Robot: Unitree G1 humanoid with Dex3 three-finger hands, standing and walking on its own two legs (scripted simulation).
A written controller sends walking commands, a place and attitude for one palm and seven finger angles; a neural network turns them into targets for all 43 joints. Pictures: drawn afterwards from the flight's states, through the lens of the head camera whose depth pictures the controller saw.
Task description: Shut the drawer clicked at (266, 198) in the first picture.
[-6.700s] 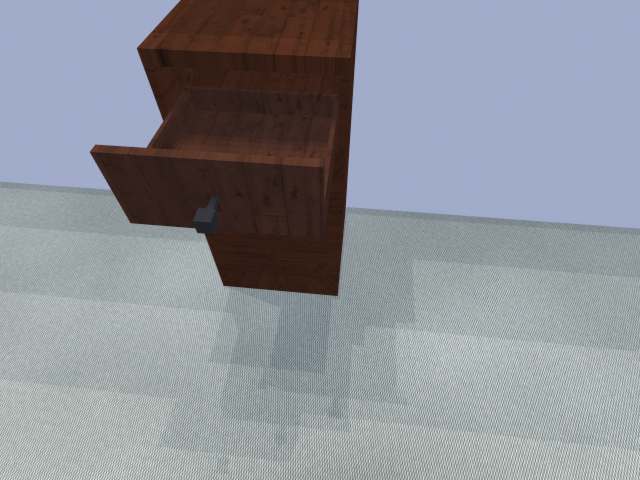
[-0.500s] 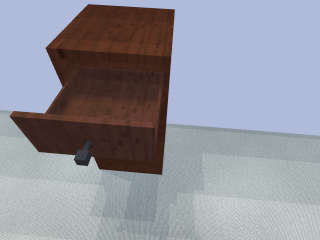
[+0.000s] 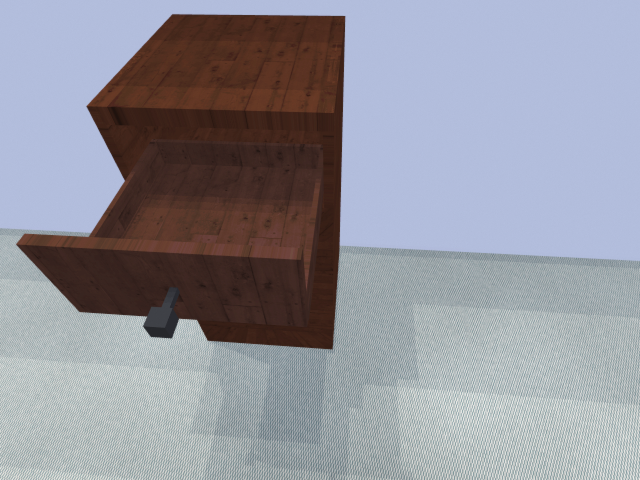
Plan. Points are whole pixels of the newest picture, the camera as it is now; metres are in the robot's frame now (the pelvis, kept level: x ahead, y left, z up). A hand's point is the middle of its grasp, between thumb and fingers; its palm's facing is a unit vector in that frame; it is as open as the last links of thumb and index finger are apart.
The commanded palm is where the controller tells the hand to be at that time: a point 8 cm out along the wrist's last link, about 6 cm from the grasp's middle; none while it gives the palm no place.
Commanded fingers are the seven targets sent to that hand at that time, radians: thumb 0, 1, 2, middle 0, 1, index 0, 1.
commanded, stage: come to a stop and stand still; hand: left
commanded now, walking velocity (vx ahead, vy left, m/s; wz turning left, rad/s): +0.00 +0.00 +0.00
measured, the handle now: (166, 311) +0.34 +0.24 +0.00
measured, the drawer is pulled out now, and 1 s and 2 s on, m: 0.29 0.29 0.29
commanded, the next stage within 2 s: look again from close up in 0.50 s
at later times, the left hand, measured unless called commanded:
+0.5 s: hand out of the picture -0.06 +0.15 -0.17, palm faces +0.04 -0.98 -0.17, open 7.4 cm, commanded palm none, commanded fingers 0.00 0.90 0.90 -0.20 -0.30 -0.20 -0.30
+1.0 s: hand out of the picture -0.04 +0.15 -0.17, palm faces +0.04 -0.99 -0.13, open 7.4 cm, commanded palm none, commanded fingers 0.00 0.90 0.90 -0.20 -0.30 -0.20 -0.30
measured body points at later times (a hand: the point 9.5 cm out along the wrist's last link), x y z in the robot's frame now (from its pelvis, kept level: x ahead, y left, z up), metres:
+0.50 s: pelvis -0.04 -0.01 +0.01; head -0.04 -0.01 +0.46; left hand -0.06 +0.20 -0.15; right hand -0.09 -0.23 -0.16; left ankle -0.05 +0.08 -0.73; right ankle +0.01 -0.11 -0.74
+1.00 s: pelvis -0.02 +0.01 +0.01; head -0.03 +0.01 +0.46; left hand -0.05 +0.20 -0.16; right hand -0.05 -0.19 -0.16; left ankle -0.05 +0.08 -0.73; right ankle +0.01 -0.11 -0.73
